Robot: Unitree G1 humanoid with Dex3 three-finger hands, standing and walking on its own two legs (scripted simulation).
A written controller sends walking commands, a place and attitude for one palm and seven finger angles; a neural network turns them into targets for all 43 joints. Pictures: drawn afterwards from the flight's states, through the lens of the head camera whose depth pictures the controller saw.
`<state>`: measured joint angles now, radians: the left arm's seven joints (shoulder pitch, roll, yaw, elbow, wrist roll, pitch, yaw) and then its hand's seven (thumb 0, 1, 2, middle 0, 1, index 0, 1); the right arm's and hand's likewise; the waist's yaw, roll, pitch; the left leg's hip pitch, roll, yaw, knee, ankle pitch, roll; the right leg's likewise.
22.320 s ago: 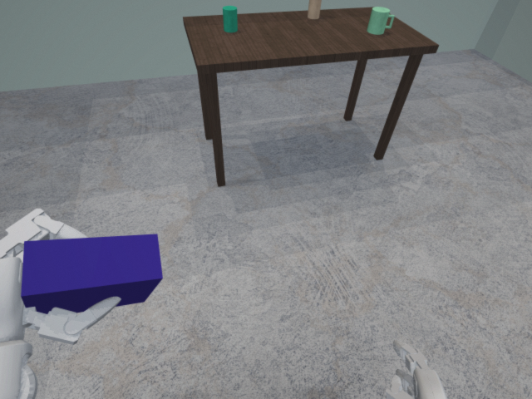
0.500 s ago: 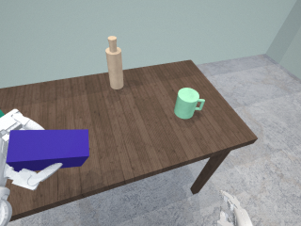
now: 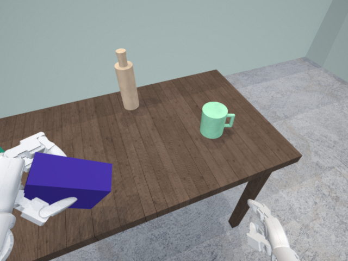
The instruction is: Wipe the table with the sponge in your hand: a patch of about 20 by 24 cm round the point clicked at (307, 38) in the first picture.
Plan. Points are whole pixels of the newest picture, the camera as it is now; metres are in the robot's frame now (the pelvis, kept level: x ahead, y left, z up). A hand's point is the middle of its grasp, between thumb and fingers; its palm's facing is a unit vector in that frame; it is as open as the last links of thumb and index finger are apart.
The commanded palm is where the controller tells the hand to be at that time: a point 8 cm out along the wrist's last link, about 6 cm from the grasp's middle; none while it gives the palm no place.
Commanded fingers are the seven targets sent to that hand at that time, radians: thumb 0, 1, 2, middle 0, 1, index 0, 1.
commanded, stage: turn the palm down, sponge in hand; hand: left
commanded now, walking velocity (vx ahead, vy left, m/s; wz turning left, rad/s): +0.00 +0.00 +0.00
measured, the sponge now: (79, 185) +0.22 +0.20 +0.12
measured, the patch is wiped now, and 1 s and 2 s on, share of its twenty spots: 0.00 0.00 0.00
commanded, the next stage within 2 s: move the sponge above the wiping area in 1.88 s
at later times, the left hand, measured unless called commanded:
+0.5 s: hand (57, 171) +0.23 +0.23 +0.16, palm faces +0.29 -0.51 -0.81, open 9.6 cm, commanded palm +0.18 +0.26 +0.19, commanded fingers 0.00 0.10 1.30 -1.20 -1.60 -1.20 -1.60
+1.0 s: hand (56, 175) +0.23 +0.24 +0.14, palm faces +0.19 -0.28 -0.94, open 9.6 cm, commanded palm +0.20 +0.25 +0.19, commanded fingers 0.00 0.10 1.30 -1.20 -1.60 -1.20 -1.60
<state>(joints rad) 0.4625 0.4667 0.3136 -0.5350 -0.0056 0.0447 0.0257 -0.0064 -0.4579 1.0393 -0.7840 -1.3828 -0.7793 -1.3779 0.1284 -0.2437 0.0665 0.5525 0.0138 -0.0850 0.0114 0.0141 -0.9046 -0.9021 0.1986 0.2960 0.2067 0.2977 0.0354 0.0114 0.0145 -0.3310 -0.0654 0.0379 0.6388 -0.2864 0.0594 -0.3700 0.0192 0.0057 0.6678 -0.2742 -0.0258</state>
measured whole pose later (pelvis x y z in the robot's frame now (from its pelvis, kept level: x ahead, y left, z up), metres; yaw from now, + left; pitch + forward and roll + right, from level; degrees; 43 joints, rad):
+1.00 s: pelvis +0.03 -0.04 +0.00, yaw +1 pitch +0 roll +1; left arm 0.36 0.57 0.15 -0.37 0.53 0.26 0.08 0.00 -0.46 1.04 -0.79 -1.38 -0.78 -1.37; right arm 0.12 -0.29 0.04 0.58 0.05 0.01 -0.11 0.01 -0.91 -0.90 0.20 0.30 0.20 0.30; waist 0.09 0.10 -0.03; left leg -0.30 -0.01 -0.01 0.62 -0.32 0.00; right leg -0.32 0.07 -0.04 0.62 -0.30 -0.09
